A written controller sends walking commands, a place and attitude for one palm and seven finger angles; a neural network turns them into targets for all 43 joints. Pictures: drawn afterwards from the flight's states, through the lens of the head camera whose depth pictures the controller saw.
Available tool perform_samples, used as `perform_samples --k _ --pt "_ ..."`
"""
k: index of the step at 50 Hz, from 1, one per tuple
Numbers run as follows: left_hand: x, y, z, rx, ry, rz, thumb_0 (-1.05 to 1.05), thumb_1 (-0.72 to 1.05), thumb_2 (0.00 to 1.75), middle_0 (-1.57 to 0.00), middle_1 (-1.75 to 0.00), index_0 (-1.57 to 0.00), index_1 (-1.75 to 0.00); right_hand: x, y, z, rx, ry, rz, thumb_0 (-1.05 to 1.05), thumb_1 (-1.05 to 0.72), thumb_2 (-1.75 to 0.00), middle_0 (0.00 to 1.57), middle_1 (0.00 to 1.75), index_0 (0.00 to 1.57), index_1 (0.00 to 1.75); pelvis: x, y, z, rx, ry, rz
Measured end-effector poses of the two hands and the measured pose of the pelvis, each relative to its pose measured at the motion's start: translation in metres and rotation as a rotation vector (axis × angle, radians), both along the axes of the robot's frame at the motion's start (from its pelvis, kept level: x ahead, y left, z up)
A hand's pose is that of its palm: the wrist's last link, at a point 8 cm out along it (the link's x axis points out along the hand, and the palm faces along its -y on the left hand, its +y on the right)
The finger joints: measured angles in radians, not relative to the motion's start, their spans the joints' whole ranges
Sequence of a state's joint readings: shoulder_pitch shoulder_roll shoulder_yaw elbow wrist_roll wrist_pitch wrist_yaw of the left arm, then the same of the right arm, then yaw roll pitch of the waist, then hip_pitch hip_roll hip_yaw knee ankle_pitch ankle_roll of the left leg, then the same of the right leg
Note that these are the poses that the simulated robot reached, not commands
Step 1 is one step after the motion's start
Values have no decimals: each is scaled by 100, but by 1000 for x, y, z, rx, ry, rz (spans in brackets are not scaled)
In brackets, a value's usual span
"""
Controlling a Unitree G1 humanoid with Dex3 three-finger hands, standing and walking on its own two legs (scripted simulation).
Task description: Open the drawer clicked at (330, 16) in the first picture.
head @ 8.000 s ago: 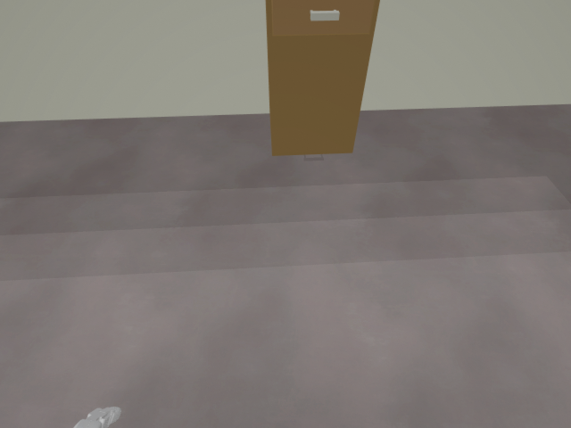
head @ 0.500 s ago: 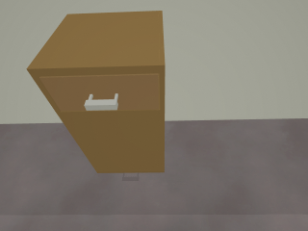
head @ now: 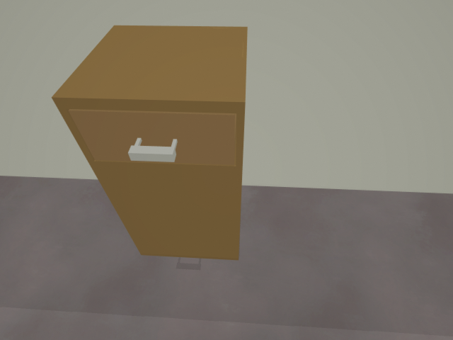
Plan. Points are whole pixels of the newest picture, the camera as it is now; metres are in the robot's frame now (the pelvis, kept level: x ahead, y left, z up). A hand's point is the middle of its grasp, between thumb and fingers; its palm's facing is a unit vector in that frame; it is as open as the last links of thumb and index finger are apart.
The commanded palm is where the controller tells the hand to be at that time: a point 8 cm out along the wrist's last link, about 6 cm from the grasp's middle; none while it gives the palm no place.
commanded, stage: come to a stop and stand still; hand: left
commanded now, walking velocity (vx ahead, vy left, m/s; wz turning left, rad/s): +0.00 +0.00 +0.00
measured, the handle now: (154, 147) +0.57 +0.23 -0.02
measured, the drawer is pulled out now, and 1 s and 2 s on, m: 0.00 0.00 0.00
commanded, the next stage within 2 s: look again from close up in 0.64 s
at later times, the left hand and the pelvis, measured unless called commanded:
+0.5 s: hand out of the picture +0.00 +0.20 -0.17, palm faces +0.02 -0.98 -0.20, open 7.3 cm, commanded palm none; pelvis +0.00 +0.03 +0.00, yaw -1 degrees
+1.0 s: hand out of the picture +0.00 +0.24 -0.18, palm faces -0.01 -0.98 -0.21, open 7.3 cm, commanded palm none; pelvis +0.00 +0.07 -0.01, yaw -1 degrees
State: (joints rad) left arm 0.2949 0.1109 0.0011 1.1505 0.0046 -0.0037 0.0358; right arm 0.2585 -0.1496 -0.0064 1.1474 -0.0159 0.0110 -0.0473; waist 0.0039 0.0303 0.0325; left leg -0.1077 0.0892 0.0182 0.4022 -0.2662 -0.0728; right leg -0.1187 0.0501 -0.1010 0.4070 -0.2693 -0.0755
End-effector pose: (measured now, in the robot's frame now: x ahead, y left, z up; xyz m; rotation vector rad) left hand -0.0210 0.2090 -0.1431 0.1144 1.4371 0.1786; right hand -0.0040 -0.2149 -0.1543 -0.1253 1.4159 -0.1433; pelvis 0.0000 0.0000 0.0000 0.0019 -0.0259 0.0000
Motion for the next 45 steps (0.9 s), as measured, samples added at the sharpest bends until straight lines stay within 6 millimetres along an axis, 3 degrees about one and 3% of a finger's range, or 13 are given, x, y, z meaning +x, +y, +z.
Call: perform_samples --k 8,20,30,39,45 --pt "-7 3 -1 -21 20 -2 0 91 90 -21 -30 -20 -30 -17 12 3 3 37 -8 0 -91 -90 20 30 20 30 -2 8 1 0 7 -4" --pt "6 28 0 2 0 -29 1 92 90 -20 -30 -20 -30 -33 37 3 25 65 -35 0 -91 -90 20 30 20 30 -1 24 2 2 10 -15" --pt "15 43 1 12 -18 -42 1 92 90 -20 -30 -20 -30 -28 49 4 26 45 -39 0 -91 -90 20 30 20 30 1 35 2 3 10 -20" --pt "12 48 -1 11 -20 -52 1 92 90 -20 -30 -20 -30 -18 50 4 15 19 -29 0 -91 -90 20 30 20 30 0 44 0 -9 24 -22" --pt "10 63 -4 14 -23 -73 1 92 90 -21 -30 -20 -30 -8 53 -1 -2 -48 -13 1 -91 -90 20 30 20 30 -4 58 -6 -12 24 -22"
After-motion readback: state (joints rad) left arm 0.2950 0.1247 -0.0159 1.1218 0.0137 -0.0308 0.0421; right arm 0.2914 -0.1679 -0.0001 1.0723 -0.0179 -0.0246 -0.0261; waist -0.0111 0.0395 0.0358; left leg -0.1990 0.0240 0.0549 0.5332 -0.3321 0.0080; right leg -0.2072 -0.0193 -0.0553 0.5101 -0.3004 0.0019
